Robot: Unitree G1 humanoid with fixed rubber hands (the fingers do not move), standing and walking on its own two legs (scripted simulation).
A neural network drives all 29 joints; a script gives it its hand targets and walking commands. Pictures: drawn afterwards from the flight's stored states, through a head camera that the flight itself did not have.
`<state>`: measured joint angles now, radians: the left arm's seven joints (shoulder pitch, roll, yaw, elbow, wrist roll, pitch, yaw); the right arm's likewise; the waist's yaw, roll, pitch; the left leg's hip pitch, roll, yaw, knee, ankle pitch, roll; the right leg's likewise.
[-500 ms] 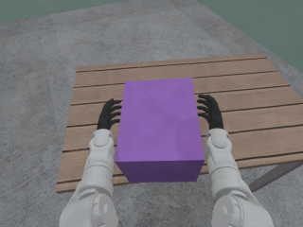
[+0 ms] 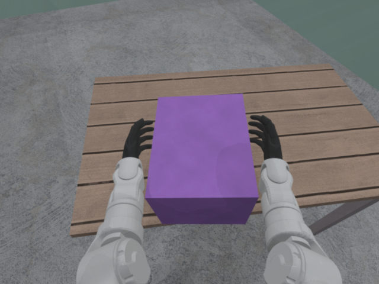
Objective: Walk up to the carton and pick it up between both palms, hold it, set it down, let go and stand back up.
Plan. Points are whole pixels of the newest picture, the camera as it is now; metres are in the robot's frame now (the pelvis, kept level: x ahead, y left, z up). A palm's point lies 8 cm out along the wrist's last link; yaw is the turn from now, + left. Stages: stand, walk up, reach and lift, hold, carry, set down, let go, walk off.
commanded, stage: set down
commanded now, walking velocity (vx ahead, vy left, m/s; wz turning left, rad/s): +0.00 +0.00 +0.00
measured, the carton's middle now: (201, 160) +0.42 -0.02 -0.03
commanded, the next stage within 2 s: none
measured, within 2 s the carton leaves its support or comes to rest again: rests again in 0.52 s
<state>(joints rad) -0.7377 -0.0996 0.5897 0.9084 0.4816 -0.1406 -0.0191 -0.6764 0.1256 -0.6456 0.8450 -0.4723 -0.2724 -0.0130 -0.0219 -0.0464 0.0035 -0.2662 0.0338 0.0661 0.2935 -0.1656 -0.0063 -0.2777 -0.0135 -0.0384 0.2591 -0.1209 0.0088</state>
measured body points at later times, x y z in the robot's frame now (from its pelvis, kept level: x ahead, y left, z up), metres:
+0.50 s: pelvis +0.00 +0.00 +0.00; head +0.08 +0.01 +0.44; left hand +0.42 +0.13 +0.02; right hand +0.40 -0.18 +0.03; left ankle -0.02 +0.12 -0.75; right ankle +0.00 -0.12 -0.75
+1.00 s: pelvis -0.02 +0.00 -0.04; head +0.07 +0.00 +0.40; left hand +0.43 +0.21 +0.01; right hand +0.42 -0.23 +0.01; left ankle -0.02 +0.12 -0.75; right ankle +0.00 -0.12 -0.75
